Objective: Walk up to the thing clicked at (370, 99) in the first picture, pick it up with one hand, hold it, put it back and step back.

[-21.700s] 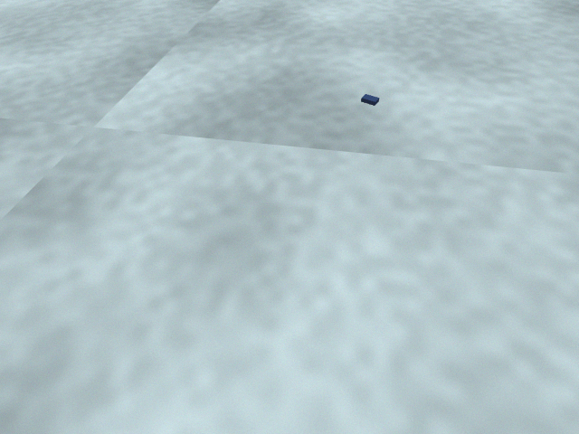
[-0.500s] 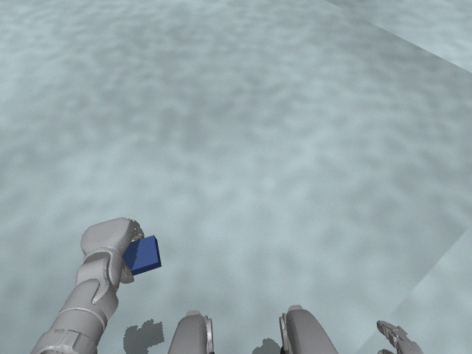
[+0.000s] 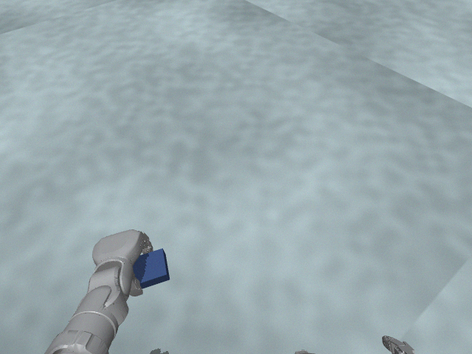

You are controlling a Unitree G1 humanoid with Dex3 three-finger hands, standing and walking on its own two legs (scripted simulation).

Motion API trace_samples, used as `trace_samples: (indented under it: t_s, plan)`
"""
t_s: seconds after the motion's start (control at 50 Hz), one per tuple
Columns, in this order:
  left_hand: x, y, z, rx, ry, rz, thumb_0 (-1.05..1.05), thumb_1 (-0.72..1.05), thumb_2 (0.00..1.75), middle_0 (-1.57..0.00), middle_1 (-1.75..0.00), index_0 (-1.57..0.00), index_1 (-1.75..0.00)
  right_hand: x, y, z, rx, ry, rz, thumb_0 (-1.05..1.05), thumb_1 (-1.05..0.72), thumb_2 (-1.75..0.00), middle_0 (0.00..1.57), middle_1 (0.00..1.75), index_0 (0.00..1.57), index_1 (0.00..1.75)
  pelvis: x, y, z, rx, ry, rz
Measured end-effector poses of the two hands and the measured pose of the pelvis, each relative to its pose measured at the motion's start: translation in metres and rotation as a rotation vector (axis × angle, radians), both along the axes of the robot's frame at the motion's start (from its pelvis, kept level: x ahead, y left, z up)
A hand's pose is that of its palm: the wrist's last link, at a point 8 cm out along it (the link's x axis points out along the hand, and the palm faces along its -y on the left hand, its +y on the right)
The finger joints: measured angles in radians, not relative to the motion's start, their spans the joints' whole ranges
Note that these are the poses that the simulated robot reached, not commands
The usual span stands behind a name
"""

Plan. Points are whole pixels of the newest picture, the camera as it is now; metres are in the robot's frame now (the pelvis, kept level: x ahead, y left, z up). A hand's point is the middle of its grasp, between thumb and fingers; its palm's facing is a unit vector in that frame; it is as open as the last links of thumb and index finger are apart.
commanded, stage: hold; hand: left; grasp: from above
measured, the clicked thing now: (142, 271) +0.32 +0.21 -0.12
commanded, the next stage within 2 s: crouch in 1.94 s
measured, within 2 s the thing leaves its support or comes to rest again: neither
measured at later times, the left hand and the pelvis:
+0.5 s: hand (123, 263) +0.31 +0.22 -0.04, palm faces -0.44 -0.09 -0.89, open 8.8 cm; pelvis +0.01 +0.00 +0.02, yaw +0 degrees
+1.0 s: hand (120, 265) +0.30 +0.22 -0.02, palm faces -0.44 -0.08 -0.89, open 8.8 cm; pelvis +0.00 +0.00 +0.03, yaw -1 degrees
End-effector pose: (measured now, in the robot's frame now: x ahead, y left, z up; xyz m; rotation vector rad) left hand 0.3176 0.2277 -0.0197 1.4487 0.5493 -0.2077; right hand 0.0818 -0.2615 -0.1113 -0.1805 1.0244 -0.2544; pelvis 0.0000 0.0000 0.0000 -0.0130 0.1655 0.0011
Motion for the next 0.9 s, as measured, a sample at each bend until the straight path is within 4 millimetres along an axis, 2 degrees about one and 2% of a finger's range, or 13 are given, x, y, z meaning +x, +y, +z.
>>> trace_samples:
  t_s: [0.36,0.9]
  plan:
    - [0.002,0.002,0.031,0.028,-0.037,-0.028,0.00,0.19,0.24,-0.93,-0.18,-0.91,-0.18,0.019,0.004,0.016,0.031,-0.029,0.018,0.01,-0.90,-0.90,0.20,0.30,0.20,0.30,0.006,0.002,0.017,0.008,-0.059,-0.006]
    - [-0.010,-0.004,0.054,0.023,-0.033,-0.056,0.00,0.18,0.24,-0.94,-0.18,-0.92,-0.19,0.035,0.005,0.029,0.055,-0.067,0.033,0.01,-0.91,-0.90,0.20,0.30,0.20,0.30,0.005,0.000,0.027,0.013,-0.113,-0.011]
